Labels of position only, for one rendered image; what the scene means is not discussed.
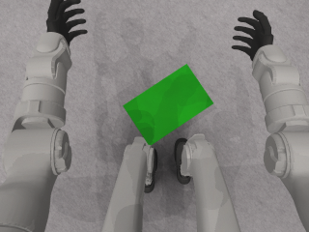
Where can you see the left robot upper arm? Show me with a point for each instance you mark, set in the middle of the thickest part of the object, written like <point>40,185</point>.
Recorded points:
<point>33,159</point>

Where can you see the right robot hand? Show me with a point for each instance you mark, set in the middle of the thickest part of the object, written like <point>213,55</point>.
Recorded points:
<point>261,35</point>

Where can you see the right robot foot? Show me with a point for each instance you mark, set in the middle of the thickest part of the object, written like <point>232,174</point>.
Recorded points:
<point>178,150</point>

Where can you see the right robot thigh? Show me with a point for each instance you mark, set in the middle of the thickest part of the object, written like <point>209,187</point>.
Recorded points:
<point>215,210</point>

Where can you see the right robot forearm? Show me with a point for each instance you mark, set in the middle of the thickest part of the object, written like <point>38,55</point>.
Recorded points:
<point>283,95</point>

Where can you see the right robot upper arm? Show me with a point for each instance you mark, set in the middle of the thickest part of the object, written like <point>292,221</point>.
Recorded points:
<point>286,156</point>

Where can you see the left robot forearm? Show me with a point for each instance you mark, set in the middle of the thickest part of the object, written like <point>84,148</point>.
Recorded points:
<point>44,87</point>

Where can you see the carton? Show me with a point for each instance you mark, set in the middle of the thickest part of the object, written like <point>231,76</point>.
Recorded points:
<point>168,104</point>

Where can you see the left robot hand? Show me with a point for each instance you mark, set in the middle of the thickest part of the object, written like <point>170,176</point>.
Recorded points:
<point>57,19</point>

